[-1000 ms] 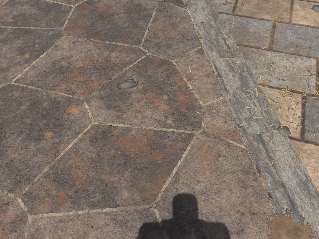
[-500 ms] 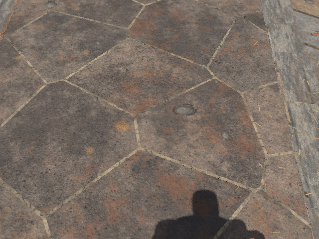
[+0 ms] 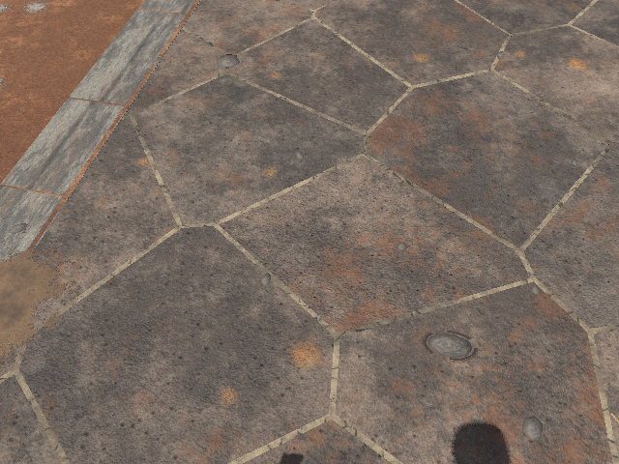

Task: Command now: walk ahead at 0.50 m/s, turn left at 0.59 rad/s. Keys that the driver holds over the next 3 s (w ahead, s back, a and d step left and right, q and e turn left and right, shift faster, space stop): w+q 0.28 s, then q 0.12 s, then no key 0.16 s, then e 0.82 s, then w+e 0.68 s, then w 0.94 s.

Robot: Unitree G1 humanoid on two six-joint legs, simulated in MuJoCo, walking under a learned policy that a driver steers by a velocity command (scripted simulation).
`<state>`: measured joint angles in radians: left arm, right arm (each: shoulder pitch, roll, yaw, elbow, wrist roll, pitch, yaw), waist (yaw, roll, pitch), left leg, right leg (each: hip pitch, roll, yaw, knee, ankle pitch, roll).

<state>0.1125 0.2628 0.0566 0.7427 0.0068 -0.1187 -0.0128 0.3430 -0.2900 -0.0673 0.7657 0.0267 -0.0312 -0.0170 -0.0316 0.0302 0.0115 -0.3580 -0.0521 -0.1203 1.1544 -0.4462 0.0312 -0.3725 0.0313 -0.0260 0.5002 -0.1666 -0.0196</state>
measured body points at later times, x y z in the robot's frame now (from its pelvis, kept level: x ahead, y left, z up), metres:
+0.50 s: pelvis +0.23 +0.07 -0.01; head +0.29 +0.10 +0.43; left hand +0.23 +0.37 -0.13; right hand +0.51 -0.12 -0.09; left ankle +0.31 +0.17 -0.73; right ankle +0.13 -0.11 -0.63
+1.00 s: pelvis +0.33 +0.06 +0.00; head +0.37 +0.04 +0.45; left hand +0.39 +0.36 -0.09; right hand +0.55 -0.18 -0.11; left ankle +0.29 +0.17 -0.69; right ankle +0.35 -0.05 -0.73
